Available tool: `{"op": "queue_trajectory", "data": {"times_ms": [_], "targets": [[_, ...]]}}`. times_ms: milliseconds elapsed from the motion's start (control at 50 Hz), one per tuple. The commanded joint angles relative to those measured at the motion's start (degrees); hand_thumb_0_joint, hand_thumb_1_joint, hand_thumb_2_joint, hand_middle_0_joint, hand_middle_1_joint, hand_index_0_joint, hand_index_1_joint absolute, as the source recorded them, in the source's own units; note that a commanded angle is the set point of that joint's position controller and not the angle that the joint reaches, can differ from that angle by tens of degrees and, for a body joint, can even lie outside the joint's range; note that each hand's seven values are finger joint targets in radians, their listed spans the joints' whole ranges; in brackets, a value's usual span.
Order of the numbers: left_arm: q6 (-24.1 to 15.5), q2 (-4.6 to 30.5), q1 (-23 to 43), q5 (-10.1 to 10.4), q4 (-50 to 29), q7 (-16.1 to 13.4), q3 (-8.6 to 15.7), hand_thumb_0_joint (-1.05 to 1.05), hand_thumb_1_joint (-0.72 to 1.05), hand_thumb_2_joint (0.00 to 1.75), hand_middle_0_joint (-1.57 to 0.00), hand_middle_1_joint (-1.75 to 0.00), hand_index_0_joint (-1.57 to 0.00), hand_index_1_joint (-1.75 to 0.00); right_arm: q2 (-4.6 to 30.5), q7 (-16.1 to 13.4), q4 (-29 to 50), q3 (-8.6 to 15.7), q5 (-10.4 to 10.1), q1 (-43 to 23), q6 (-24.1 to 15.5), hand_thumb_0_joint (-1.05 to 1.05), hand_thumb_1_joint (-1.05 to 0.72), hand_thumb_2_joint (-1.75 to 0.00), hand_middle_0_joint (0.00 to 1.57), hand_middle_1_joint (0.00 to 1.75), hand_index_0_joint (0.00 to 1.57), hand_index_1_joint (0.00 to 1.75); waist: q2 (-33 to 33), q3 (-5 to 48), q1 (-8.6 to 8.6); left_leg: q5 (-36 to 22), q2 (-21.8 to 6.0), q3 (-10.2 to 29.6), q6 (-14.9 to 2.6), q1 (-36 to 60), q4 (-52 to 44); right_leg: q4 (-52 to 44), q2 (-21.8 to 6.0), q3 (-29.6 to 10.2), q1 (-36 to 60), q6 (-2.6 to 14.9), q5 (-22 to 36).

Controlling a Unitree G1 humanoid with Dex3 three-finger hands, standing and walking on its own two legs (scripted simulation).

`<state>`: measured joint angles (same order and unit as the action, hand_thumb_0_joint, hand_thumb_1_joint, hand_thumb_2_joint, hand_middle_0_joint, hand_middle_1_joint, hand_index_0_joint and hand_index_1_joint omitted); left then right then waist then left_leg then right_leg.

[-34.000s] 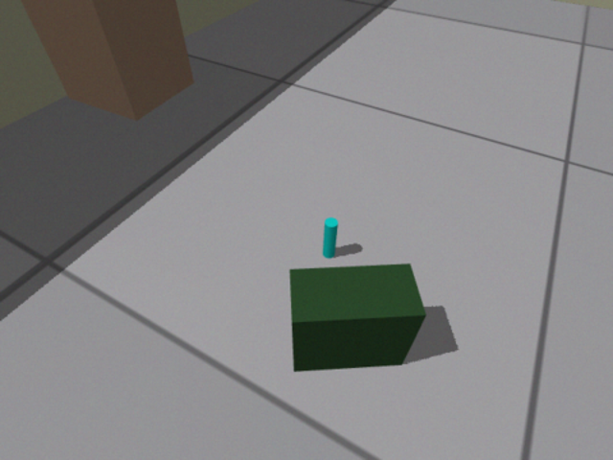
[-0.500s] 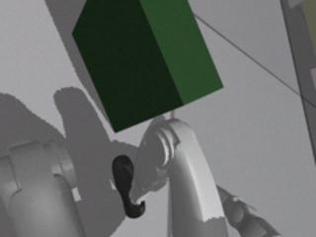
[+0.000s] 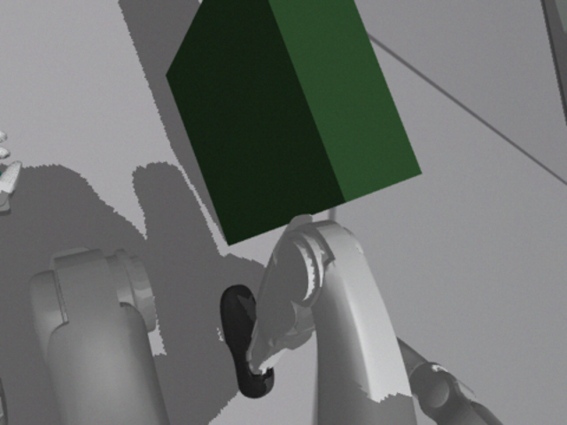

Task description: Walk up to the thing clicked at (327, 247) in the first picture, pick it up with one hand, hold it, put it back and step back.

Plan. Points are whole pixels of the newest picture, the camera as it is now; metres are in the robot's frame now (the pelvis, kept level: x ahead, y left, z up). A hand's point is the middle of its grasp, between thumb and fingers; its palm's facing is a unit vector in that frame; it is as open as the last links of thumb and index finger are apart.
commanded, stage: settle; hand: left
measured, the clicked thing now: out of the picture +0.43 +0.28 -0.16
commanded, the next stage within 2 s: lift in 1.20 s
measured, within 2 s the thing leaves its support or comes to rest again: neither
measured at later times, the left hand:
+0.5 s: hand out of the picture +0.41 +0.29 -0.03, palm faces +0.22 -0.97 -0.07, open 6.7 cm
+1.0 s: hand out of the picture +0.42 +0.28 +0.04, palm faces +0.21 -0.98 -0.04, open 6.7 cm
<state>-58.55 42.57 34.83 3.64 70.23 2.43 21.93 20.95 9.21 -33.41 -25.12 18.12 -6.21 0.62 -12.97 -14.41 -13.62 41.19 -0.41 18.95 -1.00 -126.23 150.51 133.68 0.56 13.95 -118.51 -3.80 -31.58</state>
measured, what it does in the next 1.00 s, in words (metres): rises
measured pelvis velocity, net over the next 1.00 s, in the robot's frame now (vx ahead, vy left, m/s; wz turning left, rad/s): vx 0.02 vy -0.01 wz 0.16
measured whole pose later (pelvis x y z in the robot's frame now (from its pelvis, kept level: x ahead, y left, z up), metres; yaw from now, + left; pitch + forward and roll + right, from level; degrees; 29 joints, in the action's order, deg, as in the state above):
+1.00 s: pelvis +0.02 -0.01 +0.06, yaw +9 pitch +31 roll -7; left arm -34.2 23.5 34.4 7.3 48.9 14.0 19.9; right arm 17.9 4.2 -37.2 -3.5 3.0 5.1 1.7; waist -0.3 5.5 -6.3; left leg 39.7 -0.8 4.6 -1.4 -124.7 133.4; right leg 127.3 -2.4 2.7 -123.1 -1.7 -34.9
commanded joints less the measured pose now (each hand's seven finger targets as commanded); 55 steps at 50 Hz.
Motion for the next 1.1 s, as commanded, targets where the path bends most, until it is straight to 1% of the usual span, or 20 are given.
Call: {"op": "queue_trajectory", "data": {"times_ms": [0,40,120,140,200,240,300,360,380,560,600,660,680,700,740,760,860,940,1020,1080], "targets": [[-0.7,6.77,13.1,1.45,-14.96,0.92,-0.28,0.0,0.51,1.31,-1.37,-1.42,-1.36,-1.44,19.69,-1.38,1.06,9.9,-1.78,4.04,0.64,0.0,-0.9,-0.9,0.2,0.3,0.2,0.3,34.2,37.12,-3.23,-5.86,-2.3,-4.97,2.52,23.24,-24.03,-7.48,2.37,2.93,13.93,4.98,6.97],[0.99,3.64,12.23,1.7,-16.3,1.69,-1.72,0.0,0.51,1.32,-1.36,-1.42,-1.35,-1.44,19.43,-1.36,1.21,11.3,-2.65,5.16,0.75,0.0,-0.89,-0.9,0.2,0.3,0.2,0.3,33.54,37.73,-3.29,-5.39,-2.25,-4.76,2.53,23.86,-25.18,-7.54,2.08,2.84,12.17,5.09,6.43],[4.2,2.78,14.25,2.31,-22.33,2.9,-2.07,0.0,0.51,1.29,-1.35,-1.39,-1.34,-1.42,17.74,-1.53,1.29,13.73,-4.71,7.18,0.82,0.0,-0.89,-0.9,0.2,0.3,0.2,0.3,32.52,40.04,-1.25,-2.5,-1.53,-6.62,1.64,20.99,-26.16,-8.85,1.71,1.07,11.87,5.33,3.97],[5.23,0.7,12.64,2.57,-22.36,3.35,-2.92,0.0,0.51,1.28,-1.33,-1.38,-1.32,-1.4,17.42,-1.53,1.28,14.42,-5.19,7.91,0.99,0.0,-0.88,-0.9,0.2,0.3,0.2,0.3,32.05,40.81,-0.78,-3.2,-1.33,-6.83,1.67,21.22,-26.48,-8.83,1.59,0.87,11.64,5.37,4.42],[7.98,-0.05,13.19,2.29,-25.09,3.81,-3.1,0.0,0.5,1.27,-1.32,-1.37,-1.31,-1.39,16.34,-1.83,1.11,16.24,-6.68,9.53,1.0,0.0,-0.89,-0.9,0.2,0.3,0.2,0.3,31.74,42.7,0.34,-2.79,-1.01,-7.56,1.39,21.4,-27.6,-9.46,1.31,-0.05,10.46,5.65,3.57],[9.5,-2.73,14.93,2.8,-26.89,4.41,-4.74,0.0,0.5,1.27,-1.33,-1.37,-1.31,-1.39,15.81,-2.07,0.92,17.43,-7.72,9.93,1.13,0.0,-0.88,-0.9,0.2,0.3,0.2,0.3,31.5,42.82,0.48,-2.59,-0.88,-7.77,1.31,21.89,-28.3,-9.62,0.98,-0.65,8.24,5.86,3.18],[11.81,-2.46,13.45,2.73,-27.95,4.54,-3.32,0.0,0.51,1.27,-1.32,-1.37,-1.31,-1.39,14.66,-2.53,0.67,18.89,-8.93,10.99,1.42,0.0,-0.88,-0.89,0.2,0.3,0.2,0.3,30.22,44.68,2.09,-2.45,-0.54,-9.05,0.9,21.29,-28.94,-10.6,0.76,-1.79,9.2,5.95,2.41],[13.38,-4.13,15.08,2.52,-30.5,5.3,-4.27,0.0,0.5,1.26,-1.33,-1.38,-1.32,-1.39,14.0,-2.81,0.48,20.38,-9.79,12.45,1.7,0.0,-0.88,-0.89,0.2,0.3,0.2,0.3,30.78,47.16,2.12,-2.61,-0.35,-9.4,1.06,23.28,-30.26,-10.76,0.32,-2.51,8.06,6.17,2.04],[13.88,-3.47,14.67,2.68,-30.79,5.5,-3.6,0.0,0.51,1.26,-1.33,-1.38,-1.32,-1.39,13.58,-3.09,0.34,20.61,-10.22,12.5,1.85,0.0,-0.88,-0.89,0.2,0.3,0.2,0.3,29.74,47.38,3.08,-2.24,-0.17,-10.05,0.72,22.44,-30.2,-11.52,0.38,-2.88,8.67,6.07,1.38],[17.75,-5.21,13.43,4.37,-32.45,8.42,-1.62,0.0,0.48,1.27,-1.35,-1.41,-1.35,-1.42,11.13,-4.35,0.21,23.31,-12.97,14.75,1.73,0.0,-0.88,-0.89,0.2,0.3,0.2,0.3,24.67,53.21,4.73,-6.45,0.58,-13.17,0.01,21.93,-31.2,-13.86,-0.25,-5.3,12.83,5.96,2.83],[18.26,-6.44,14.57,4.85,-33.0,8.99,-1.97,0.0,0.46,1.27,-1.34,-1.4,-1.33,-1.42,10.7,-4.61,0.13,23.77,-13.26,15.58,1.68,0.0,-0.89,-0.9,0.2,0.3,0.2,0.3,23.41,53.9,4.46,-5.75,0.87,-14.17,-0.35,20.42,-31.01,-14.72,-0.45,-5.9,15.01,5.78,2.2],[18.75,-5.29,14.09,5.13,-33.32,9.79,0.13,0.0,0.44,1.28,-1.35,-1.41,-1.34,-1.43,10.52,-5.03,0.6,24.56,-13.89,15.4,1.46,0.0,-0.89,-0.9,0.2,0.3,0.2,0.3,21.8,55.43,5.7,-4.4,0.8,-14.09,-0.55,21.57,-32.07,-15.42,-0.55,-6.15,14.77,5.76,0.39],[19.22,-5.51,12.33,5.08,-31.1,10.22,0.25,0.0,0.47,1.3,-1.36,-1.42,-1.35,-1.44,10.38,-5.16,0.49,24.53,-14.07,15.79,1.39,0.0,-0.89,-0.9,0.2,0.3,0.2,0.3,21.6,55.49,5.51,-4.82,0.8,-14.2,-0.5,21.82,-32.61,-15.67,-0.69,-6.29,15.82,5.73,0.64],[19.04,-6.84,14.7,5.53,-33.94,10.76,-0.75,0.0,0.46,1.3,-1.38,-1.43,-1.37,-1.45,10.32,-5.24,0.2,24.88,-14.18,15.96,1.23,0.0,-0.89,-0.9,0.2,0.3,0.2,0.3,21.27,56.18,5.34,-5.41,0.79,-14.12,-0.49,21.69,-32.78,-15.52,-0.82,-6.32,16.03,5.75,1.31],[19.65,-5.36,14.07,5.52,-33.31,11.04,1.15,0.0,0.5,1.31,-1.38,-1.44,-1.37,-1.45,9.88,-5.52,0.18,25.05,-14.5,16.43,1.0,0.0,-0.89,-0.9,0.2,0.3,0.2,0.3,21.97,57.66,6.39,-6.87,0.82,-14.44,-0.4,23.08,-33.19,-15.51,-0.91,-6.7,16.6,5.81,2.24],[19.94,-6.48,14.59,5.47,-33.51,11.24,0.21,0.0,0.49,1.29,-1.39,-1.43,-1.38,-1.44,9.98,-5.58,0.19,25.26,-14.6,16.56,0.9,0.0,-0.89,-0.9,0.2,0.3,0.2,0.3,22.17,57.25,6.08,-6.54,0.79,-14.1,-0.31,23.37,-33.99,-15.41,-1.02,-6.66,15.85,5.93,1.92],[20.48,-7.46,15.57,5.07,-33.12,11.34,0.58,0.0,0.47,1.33,-1.41,-1.45,-1.39,-1.47,9.62,-5.96,-0.04,26.07,-14.94,16.91,0.41,0.0,-0.89,-0.9,0.2,0.3,0.2,0.3,22.05,55.57,6.4,-3.96,0.6,-13.69,-0.24,25.07,-35.95,-16.6,-1.22,-7.16,13.5,6.07,-0.08],[20.39,-8.67,17.81,5.15,-33.77,11.6,-0.49,0.0,0.44,1.35,-1.43,-1.48,-1.42,-1.5,8.93,-6.12,-0.14,26.57,-15.03,16.97,-0.23,0.0,-0.89,-0.9,0.2,0.3,0.2,0.3,21.3,55.45,6.21,-1.45,0.79,-14.54,-0.59,24.76,-36.56,-18.38,-1.19,-7.88,14.14,5.98,-2.13],[20.6,-9.4,16.37,4.61,-30.62,11.66,-0.72,0.0,0.48,1.35,-1.42,-1.47,-1.41,-1.49,8.46,-6.31,-0.36,26.52,-15.09,17.18,-0.59,0.0,-0.89,-0.9,0.2,0.3,0.2,0.3,21.49,55.03,6.54,-1.71,0.83,-14.37,-0.5,25.79,-37.88,-18.77,-1.41,-8.04,13.92,6.06,-1.94],[20.37,-8.85,18.54,4.81,-33.08,11.17,-0.14,0.0,0.48,1.37,-1.43,-1.48,-1.41,-1.49,8.51,-6.45,-0.45,27.0,-15.06,18.01,-0.79,0.0,-0.88,-0.9,0.2,0.3,0.2,0.3,22.34,57.9,6.81,-3.45,0.93,-14.57,-0.24,27.73,-38.21,-18.79,-1.54,-8.3,15.08,6.17,-0.78]]}}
